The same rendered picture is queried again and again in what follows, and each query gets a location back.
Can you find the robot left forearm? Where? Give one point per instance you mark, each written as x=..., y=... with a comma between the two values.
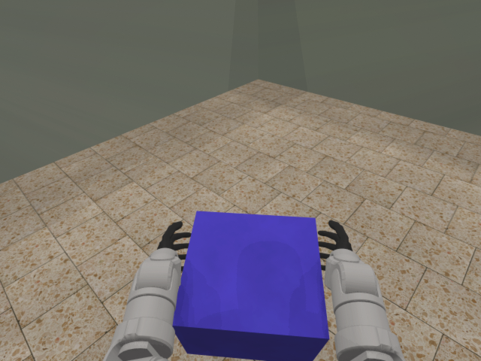
x=147, y=327

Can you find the robot right forearm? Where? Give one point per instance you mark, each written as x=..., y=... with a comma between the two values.
x=363, y=332

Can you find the robot right hand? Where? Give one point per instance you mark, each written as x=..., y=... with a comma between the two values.
x=341, y=239

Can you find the robot left hand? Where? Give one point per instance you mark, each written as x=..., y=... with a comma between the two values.
x=169, y=238

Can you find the carton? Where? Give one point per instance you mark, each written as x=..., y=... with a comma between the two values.
x=252, y=288

